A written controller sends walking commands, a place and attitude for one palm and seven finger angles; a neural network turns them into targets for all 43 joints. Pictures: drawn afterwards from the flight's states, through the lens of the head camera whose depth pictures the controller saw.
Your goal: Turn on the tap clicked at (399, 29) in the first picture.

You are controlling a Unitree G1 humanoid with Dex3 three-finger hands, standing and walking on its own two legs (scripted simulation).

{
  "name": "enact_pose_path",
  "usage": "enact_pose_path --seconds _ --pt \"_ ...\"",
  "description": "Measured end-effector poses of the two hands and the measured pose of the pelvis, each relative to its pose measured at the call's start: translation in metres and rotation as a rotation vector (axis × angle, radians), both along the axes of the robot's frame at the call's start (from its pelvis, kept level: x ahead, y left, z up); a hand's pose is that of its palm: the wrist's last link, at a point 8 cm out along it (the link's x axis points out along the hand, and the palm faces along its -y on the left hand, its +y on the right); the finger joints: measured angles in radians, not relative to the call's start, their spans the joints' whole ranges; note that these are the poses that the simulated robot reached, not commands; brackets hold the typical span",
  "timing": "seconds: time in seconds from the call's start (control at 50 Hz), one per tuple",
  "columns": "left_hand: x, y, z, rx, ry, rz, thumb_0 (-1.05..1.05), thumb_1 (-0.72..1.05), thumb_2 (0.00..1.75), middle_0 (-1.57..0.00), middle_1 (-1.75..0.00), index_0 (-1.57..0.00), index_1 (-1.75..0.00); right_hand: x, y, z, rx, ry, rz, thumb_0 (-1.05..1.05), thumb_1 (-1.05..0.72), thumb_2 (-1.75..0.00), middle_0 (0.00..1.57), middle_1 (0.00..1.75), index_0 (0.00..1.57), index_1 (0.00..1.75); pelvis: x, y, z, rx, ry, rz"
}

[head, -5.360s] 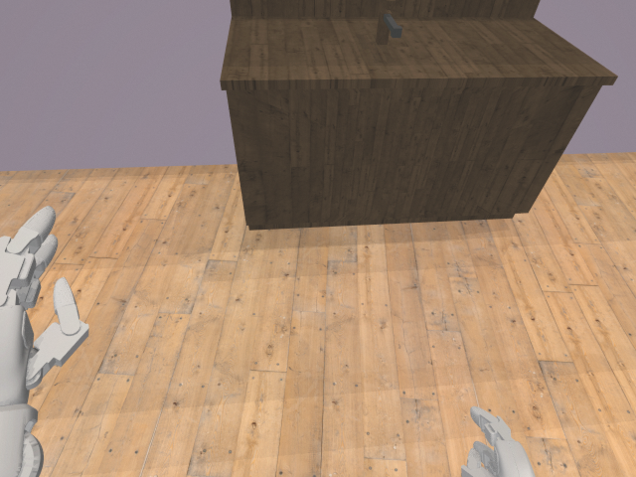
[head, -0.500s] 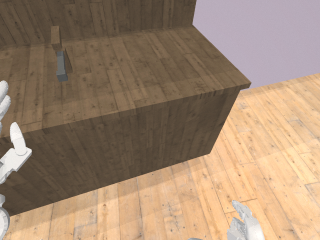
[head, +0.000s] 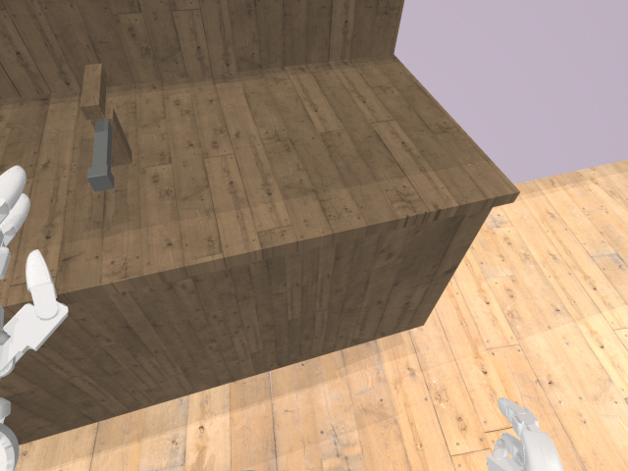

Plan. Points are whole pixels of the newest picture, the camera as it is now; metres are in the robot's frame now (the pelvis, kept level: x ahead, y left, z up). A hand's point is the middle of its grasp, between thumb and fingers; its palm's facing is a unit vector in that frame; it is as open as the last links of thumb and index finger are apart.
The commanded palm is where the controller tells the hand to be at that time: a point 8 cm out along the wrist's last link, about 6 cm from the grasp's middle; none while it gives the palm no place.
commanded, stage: take the last steps up to it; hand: left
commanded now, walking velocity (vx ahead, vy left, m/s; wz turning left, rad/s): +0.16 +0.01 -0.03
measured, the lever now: (101, 178) +0.49 +0.37 +0.06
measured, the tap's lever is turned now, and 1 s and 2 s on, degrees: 0 0 0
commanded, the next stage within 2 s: come to a stop and stand still in 0.10 s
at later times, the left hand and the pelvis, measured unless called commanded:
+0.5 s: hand (134, 265) +0.26 +0.19 +0.18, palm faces +0.38 -0.81 -0.45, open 7.5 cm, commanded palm +0.20 +0.24 +0.19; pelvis +0.04 -0.04 +0.00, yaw +0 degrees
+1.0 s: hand (62, 334) +0.19 +0.23 +0.17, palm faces +0.45 -0.82 -0.35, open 7.5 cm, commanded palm +0.14 +0.26 +0.19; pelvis -0.02 -0.02 +0.00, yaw +0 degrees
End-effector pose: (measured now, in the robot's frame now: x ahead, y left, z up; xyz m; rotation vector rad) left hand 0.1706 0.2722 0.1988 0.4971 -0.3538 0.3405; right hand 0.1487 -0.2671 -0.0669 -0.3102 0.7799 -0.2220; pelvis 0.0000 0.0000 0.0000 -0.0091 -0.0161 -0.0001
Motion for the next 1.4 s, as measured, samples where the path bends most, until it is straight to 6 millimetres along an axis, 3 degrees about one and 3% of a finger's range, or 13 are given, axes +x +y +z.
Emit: enact_pose_path --seconds 0.12,0.26,0.34,0.42,0.56,0.66,0.74,0.84,0.94,1.02,1.22,1.34,1.4 --pt "0.034 0.017 0.001 -0.013 -0.058 0.015 0.02 0.88 0.90 -0.21 -0.30 -0.21 -0.30 0.030 0.029 0.003 0.056 -0.054 0.003 0.02 -0.91 -0.90 0.19 0.30 0.20 0.30 0.018 0.005 0.001 0.002 -0.006 -0.003" --pt "0.046 -0.010 0.009 0.014 0.021 -0.035 0.02 0.89 0.90 -0.20 -0.30 -0.21 -0.30 0.047 0.062 -0.003 0.199 -0.063 0.060 0.01 -0.91 -0.90 0.20 0.30 0.21 0.30 0.036 -0.006 0.008 -0.005 0.010 -0.018" --pt "0.050 -0.024 0.005 0.065 0.066 -0.005 0.02 0.89 0.90 -0.21 -0.30 -0.21 -0.30 0.052 0.057 -0.020 0.245 -0.044 0.083 0.01 -0.90 -0.90 0.20 0.30 0.21 0.30 0.044 -0.023 0.001 0.017 -0.008 -0.017" --pt "0.055 -0.034 -0.002 0.026 0.100 0.040 0.02 0.89 0.90 -0.21 -0.30 -0.21 -0.30 0.054 0.036 -0.033 0.242 -0.006 0.083 0.01 -0.90 -0.90 0.20 0.30 0.21 0.30 0.045 -0.031 0.000 0.012 -0.015 -0.009" --pt "0.047 -0.042 -0.003 0.016 0.121 0.031 0.02 0.88 0.90 -0.21 -0.30 -0.21 -0.30 0.045 -0.005 -0.019 0.140 0.000 0.022 0.02 -0.91 -0.90 0.20 0.30 0.21 0.30 0.034 -0.036 0.006 0.048 -0.004 -0.002" --pt "0.026 -0.031 -0.003 0.015 0.093 0.024 0.02 0.88 0.89 -0.21 -0.30 -0.21 -0.30 0.033 -0.018 -0.005 0.059 -0.010 0.009 0.02 -0.91 -0.90 0.20 0.30 0.20 0.30 0.022 -0.030 0.004 0.033 0.002 0.008" --pt "0.007 -0.013 -0.007 -0.010 0.049 0.035 0.02 0.88 0.90 -0.21 -0.30 -0.21 -0.30 0.020 -0.011 0.001 0.021 -0.011 0.008 0.02 -0.91 -0.90 0.19 0.30 0.20 0.30 0.011 -0.019 0.001 0.017 -0.014 0.008" --pt "-0.008 0.003 -0.007 -0.036 0.013 0.081 0.02 0.88 0.90 -0.21 -0.30 -0.21 -0.30 0.008 0.017 0.003 0.059 -0.032 0.052 0.02 -0.91 -0.90 0.19 0.30 0.20 0.30 0.002 -0.014 0.004 0.011 -0.022 0.016" --pt "-0.016 0.001 -0.011 -0.059 0.001 0.090 0.02 0.89 0.90 -0.20 -0.30 -0.21 -0.30 0.000 0.044 -0.007 0.140 -0.047 0.111 0.02 -0.91 -0.90 0.20 0.30 0.20 0.30 -0.011 -0.015 0.002 0.010 -0.037 0.011" --pt "-0.019 -0.007 -0.017 -0.079 0.035 0.071 0.02 0.89 0.90 -0.20 -0.30 -0.21 -0.30 -0.008 0.054 -0.013 0.179 -0.041 0.128 0.02 -0.91 -0.90 0.20 0.30 0.21 0.30 -0.019 -0.016 0.002 0.005 -0.032 0.005" --pt "-0.021 -0.004 -0.014 -0.049 0.080 0.049 0.02 0.88 0.90 -0.21 -0.30 -0.21 -0.30 -0.037 0.036 -0.015 0.132 0.022 0.060 0.02 -0.91 -0.90 0.20 0.30 0.21 0.30 -0.027 -0.011 0.007 -0.002 -0.013 0.000" --pt "-0.018 -0.001 -0.018 -0.044 0.094 0.065 0.02 0.89 0.90 -0.21 -0.30 -0.21 -0.30 -0.040 0.022 -0.014 0.107 0.021 0.032 0.02 -0.91 -0.90 0.20 0.30 0.21 0.30 -0.023 -0.012 0.006 0.009 -0.017 0.002" --pt "-0.002 0.013 0.011 0.092 -0.027 0.046 0.02 0.88 0.90 -0.21 -0.30 -0.21 -0.30 -0.037 0.025 -0.013 0.095 0.007 0.100 0.02 -0.91 -0.90 0.20 0.30 0.20 0.30 -0.024 -0.018 0.003 0.006 -0.019 0.033"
